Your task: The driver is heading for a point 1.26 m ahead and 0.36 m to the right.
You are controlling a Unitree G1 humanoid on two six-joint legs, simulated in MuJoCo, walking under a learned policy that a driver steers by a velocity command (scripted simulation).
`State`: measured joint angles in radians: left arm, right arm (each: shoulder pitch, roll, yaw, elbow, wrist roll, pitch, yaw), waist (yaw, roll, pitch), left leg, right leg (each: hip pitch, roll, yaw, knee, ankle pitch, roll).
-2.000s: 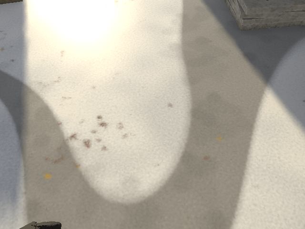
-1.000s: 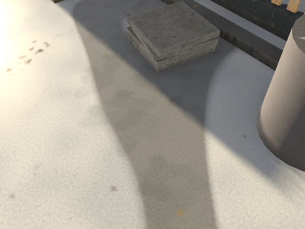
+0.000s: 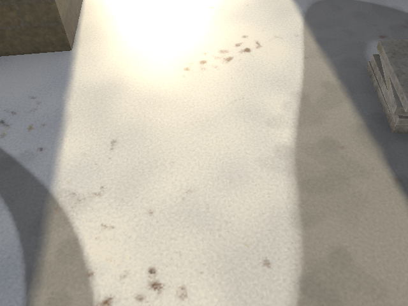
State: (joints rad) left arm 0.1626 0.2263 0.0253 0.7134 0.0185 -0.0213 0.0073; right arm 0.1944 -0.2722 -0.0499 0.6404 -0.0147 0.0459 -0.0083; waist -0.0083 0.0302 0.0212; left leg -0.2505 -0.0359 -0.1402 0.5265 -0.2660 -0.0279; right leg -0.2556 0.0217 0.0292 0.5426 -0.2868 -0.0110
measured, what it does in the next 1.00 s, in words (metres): stands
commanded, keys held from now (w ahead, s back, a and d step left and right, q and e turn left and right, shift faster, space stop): shift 0.96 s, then w+shift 0.04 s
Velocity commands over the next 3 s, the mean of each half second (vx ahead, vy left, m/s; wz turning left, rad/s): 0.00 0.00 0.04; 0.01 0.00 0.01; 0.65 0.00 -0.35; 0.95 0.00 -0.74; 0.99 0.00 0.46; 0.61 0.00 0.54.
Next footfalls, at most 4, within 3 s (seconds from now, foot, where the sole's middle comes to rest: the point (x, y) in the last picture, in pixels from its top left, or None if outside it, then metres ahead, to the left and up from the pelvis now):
1.30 left None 0.13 0.18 -0.77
1.76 right None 0.48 -0.15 -0.77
2.26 left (288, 190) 0.95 -0.28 -0.77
2.70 right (347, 130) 1.27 -0.59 -0.77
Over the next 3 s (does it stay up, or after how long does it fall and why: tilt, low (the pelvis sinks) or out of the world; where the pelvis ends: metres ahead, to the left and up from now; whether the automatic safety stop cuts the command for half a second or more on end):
stays up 1.24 -0.47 0.01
